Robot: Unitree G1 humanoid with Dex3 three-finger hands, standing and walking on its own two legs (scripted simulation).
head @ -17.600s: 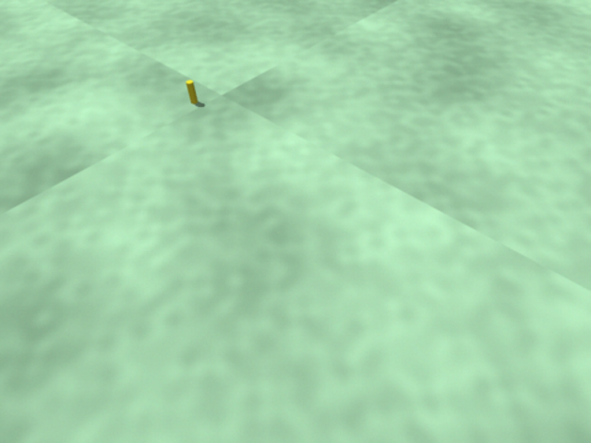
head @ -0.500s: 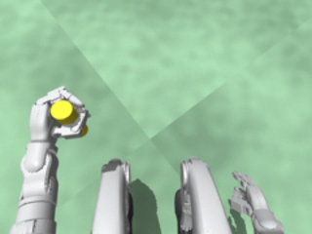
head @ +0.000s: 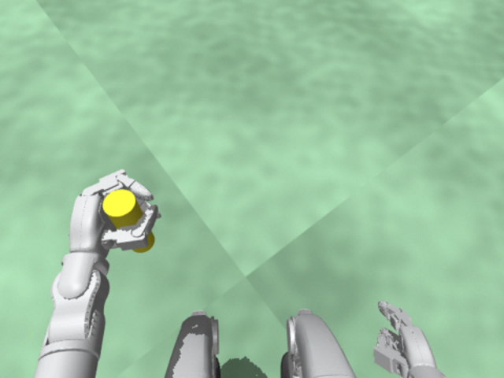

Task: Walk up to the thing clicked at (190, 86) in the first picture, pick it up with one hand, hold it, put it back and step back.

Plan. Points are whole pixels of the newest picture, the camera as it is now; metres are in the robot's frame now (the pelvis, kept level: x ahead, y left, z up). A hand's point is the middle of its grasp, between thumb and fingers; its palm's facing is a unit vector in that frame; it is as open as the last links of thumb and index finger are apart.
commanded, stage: lift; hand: left
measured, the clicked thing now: (132, 224) +0.35 +0.19 +0.01
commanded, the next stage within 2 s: hold in 1.02 s
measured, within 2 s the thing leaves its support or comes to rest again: neither
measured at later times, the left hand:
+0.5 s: hand (129, 193) +0.35 +0.17 +0.11, palm faces -0.02 -1.00 -0.02, open 5.4 cm
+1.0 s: hand (130, 169) +0.36 +0.16 +0.14, palm faces -0.04 -1.00 +0.00, open 5.4 cm
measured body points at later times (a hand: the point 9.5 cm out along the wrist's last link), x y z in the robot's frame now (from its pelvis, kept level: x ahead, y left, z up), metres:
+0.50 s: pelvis +0.02 +0.00 +0.06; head +0.09 +0.00 +0.51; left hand +0.34 +0.22 +0.11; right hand +0.15 -0.25 -0.04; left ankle +0.04 +0.12 -0.60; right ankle +0.04 -0.13 -0.60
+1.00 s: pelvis +0.04 -0.01 +0.09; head +0.09 +0.00 +0.54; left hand +0.36 +0.21 +0.14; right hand +0.16 -0.26 -0.02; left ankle +0.04 +0.12 -0.60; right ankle +0.04 -0.13 -0.60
